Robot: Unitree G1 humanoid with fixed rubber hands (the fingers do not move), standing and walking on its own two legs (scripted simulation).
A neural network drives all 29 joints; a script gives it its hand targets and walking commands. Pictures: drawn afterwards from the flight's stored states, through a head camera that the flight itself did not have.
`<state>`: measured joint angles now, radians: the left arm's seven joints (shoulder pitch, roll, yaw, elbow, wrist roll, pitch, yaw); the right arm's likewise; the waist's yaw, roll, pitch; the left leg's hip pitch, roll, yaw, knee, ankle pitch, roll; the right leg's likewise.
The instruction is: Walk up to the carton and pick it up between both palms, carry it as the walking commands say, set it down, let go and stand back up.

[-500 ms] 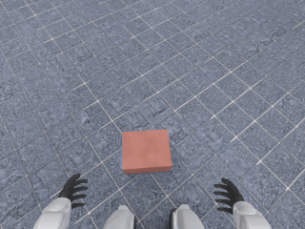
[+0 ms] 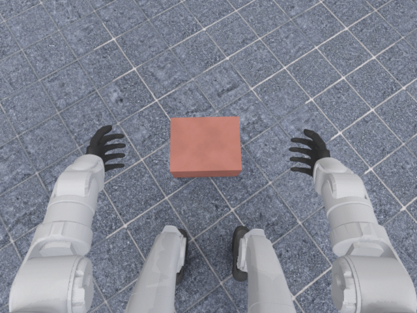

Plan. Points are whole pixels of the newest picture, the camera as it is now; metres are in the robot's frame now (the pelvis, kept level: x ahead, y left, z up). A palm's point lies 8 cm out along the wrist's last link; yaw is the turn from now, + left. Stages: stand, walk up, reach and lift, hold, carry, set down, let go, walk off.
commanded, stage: reach and lift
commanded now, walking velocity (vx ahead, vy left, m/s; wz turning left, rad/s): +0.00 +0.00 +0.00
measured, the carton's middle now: (205, 148) +0.55 +0.04 -0.61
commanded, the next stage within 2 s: none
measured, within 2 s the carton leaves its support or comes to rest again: neither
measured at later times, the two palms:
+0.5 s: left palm (100, 102) +0.50 +0.27 -0.12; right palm (303, 105) +0.53 -0.18 -0.13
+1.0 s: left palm (115, 94) +0.55 +0.26 -0.17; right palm (294, 97) +0.58 -0.18 -0.18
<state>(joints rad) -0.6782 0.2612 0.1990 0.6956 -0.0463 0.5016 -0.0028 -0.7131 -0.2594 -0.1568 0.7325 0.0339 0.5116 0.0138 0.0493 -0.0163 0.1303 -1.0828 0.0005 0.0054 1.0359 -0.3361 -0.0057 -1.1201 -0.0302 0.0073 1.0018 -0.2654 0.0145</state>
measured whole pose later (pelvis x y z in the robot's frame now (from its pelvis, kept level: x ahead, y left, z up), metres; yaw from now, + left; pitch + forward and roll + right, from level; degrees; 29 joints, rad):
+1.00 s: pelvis +0.03 +0.01 -0.06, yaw +0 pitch +49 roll +1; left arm -1.24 0.35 0.42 0.94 0.02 0.17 -0.07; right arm -1.29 -0.35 -0.36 0.97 -0.05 0.19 0.02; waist 0.07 -0.02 0.00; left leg -1.66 0.00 0.03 1.20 -0.39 0.01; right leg -1.71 -0.03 0.04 1.16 -0.30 0.04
